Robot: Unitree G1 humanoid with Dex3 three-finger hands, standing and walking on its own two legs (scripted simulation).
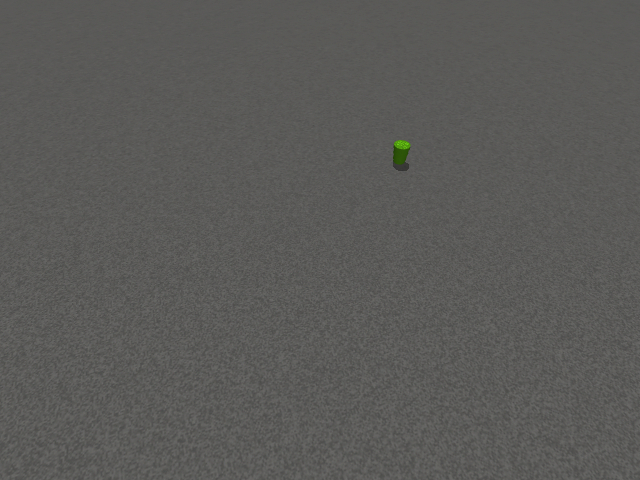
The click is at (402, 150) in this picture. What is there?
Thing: tapered cup
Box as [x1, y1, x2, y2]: [393, 140, 410, 164]
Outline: 404,140 398,140 394,142 393,160 394,162 399,164 404,162 410,145 408,142
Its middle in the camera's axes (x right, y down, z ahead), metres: +0.42 -0.50 +2.06
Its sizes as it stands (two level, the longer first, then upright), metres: 0.084 0.084 0.102
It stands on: the floor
